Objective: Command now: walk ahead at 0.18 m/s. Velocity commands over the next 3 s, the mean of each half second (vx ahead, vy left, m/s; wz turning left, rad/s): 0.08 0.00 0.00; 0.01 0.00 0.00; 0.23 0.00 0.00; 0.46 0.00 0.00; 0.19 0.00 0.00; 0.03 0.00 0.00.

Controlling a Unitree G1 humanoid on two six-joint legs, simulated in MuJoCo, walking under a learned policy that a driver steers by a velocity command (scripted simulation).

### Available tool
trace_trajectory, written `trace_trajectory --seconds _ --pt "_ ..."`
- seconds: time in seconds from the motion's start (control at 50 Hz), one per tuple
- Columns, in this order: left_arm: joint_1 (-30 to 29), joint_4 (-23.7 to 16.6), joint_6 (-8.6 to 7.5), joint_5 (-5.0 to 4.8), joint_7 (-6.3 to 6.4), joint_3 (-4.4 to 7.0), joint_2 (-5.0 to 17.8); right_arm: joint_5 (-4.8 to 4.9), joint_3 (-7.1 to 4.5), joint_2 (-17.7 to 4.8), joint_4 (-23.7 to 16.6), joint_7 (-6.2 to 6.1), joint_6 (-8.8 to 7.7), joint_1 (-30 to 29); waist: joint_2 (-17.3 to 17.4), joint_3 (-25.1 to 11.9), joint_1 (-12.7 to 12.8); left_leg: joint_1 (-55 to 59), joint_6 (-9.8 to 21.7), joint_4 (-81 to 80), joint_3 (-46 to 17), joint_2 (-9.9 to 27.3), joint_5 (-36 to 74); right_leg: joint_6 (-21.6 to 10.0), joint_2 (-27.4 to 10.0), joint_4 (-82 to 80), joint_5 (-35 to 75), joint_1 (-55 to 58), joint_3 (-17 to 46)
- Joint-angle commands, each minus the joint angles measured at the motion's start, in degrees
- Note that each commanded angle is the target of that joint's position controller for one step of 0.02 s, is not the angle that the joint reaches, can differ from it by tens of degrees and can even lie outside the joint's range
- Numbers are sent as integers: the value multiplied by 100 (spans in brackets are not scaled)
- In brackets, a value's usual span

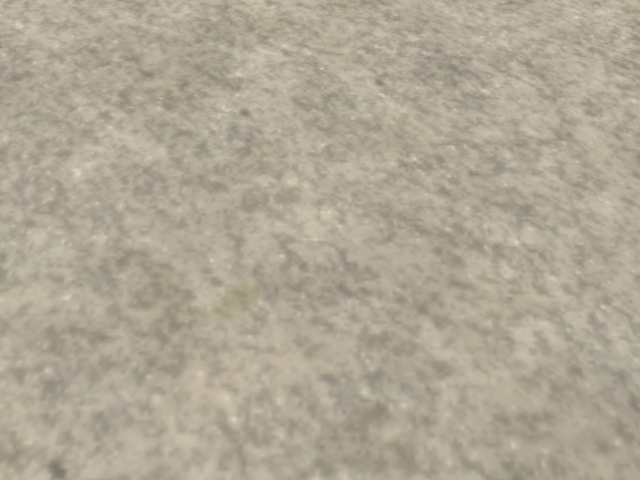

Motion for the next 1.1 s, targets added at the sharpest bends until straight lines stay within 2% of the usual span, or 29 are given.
trace_trajectory --seconds 0.02,0.06,0.08,0.12,0.16,0.2,0.22,0.24,0.26,0.28,0.3,0.32,0.34,0.38,0.44,0.62,0.84,1.08,1.1 --pt "621 -123 142 44 89 72 152 -121 -43 -437 -87 -27 -54 36 634 -988 230 821 1116 -904 -1102 1475 3625 27 -472 -711 419 158 189" --pt "505 -168 217 62 137 47 89 -144 -72 -600 -35 -71 -45 -94 749 -1008 304 581 1118 -980 -814 1358 3668 62 -419 -1637 672 513 79" --pt "392 -186 255 75 147 40 113 -119 -88 -680 -12 -98 -21 -110 768 -1079 276 582 1093 -1017 -765 1336 3426 68 -396 -1988 949 670 46" --pt "227 -188 351 74 147 71 242 -59 -101 -779 48 -141 61 -64 755 -1119 201 557 1027 -1179 -814 1343 2249 69 -355 -2409 1408 901 -4" --pt "15 -196 428 78 144 97 294 -31 -76 -735 106 -168 142 -50 717 -874 140 362 917 -1348 -920 1295 551 16 -348 -2798 1586 1056 -26" --pt "-127 -179 433 130 141 108 267 29 -30 -623 156 -184 207 -84 640 -527 185 118 668 -1360 -956 1094 -1065 -100 -278 -3561 1924 1344 -129" --pt "-205 -187 423 186 142 112 303 41 9 -516 230 -183 222 59 537 -349 171 58 463 -1325 -971 953 -1562 -165 -334 -3967 2150 1454 -62" --pt "-205 -206 401 214 153 122 424 12 37 -440 295 -180 229 238 373 -270 101 18 249 -1189 -948 798 -1835 -245 -569 -4196 2467 1586 165" --pt "-223 -213 383 165 170 165 707 -27 12 -468 324 -177 221 457 -39 -209 -131 -30 74 -956 -738 476 -1831 -338 -754 -4118 2808 1585 280" --pt "-285 -82 365 83 138 210 760 -3 5 -417 337 -212 262 600 -561 -162 -265 338 -28 -884 -386 205 -1466 -402 -593 -4194 1844 1051 244" --pt "-338 -69 324 80 103 166 479 -6 -3 -497 347 -247 299 447 -454 -109 -151 711 -81 -671 -307 197 -1175 -335 -487 -4353 1494 727 216" --pt "-406 -39 285 125 91 125 344 13 -3 -471 331 -271 333 376 -420 -164 -166 875 -63 -569 -290 218 -926 -245 -471 -4413 1586 664 193" --pt "-464 -28 249 141 77 118 337 12 2 -439 360 -287 362 369 -369 -200 -164 941 -36 -510 -302 243 -701 -182 -425 -4382 1874 728 154" --pt "-408 52 196 111 80 123 355 -4 -7 -460 404 -285 382 403 -254 -371 -144 1043 -7 -426 -304 275 -282 -177 -394 -4247 2335 967 104" --pt "-336 159 192 85 96 116 371 35 -17 -461 448 -272 390 338 -96 -478 -90 1152 -6 -330 -303 304 141 -209 -365 -4129 2711 1142 65" --pt "-295 373 267 80 129 88 327 59 -28 -460 658 -298 469 392 161 -401 -60 1266 -52 -262 -309 334 469 -217 -274 -4074 2836 1252 -34" --pt "-304 552 337 89 152 63 240 58 -15 -451 834 -331 476 458 157 -195 -49 1182 -66 -388 -361 365 145 -166 -200 -4194 2449 1253 -107" --pt "-175 717 340 92 177 24 180 55 10 -375 936 -339 459 594 182 -71 -46 1084 -44 -576 -429 381 -348 -119 -175 -4292 2072 1171 -141" --pt "-50 786 344 88 180 8 113 57 12 -354 993 -347 467 708 234 -196 -49 1133 -16 -660 -427 353 -1045 -126 -88 -4247 1555 1201 -248"
Next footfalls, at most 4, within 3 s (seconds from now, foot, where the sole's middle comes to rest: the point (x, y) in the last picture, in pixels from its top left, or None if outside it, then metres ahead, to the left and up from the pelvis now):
0.24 right None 0.13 -0.15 -0.77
1.42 right None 0.19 -0.17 -0.77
1.90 left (294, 395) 0.62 0.06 -0.77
2.34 right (394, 342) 0.75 -0.16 -0.77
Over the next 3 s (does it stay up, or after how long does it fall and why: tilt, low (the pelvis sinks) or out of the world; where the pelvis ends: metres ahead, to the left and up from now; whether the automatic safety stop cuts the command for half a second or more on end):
stays up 0.66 -0.06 0.00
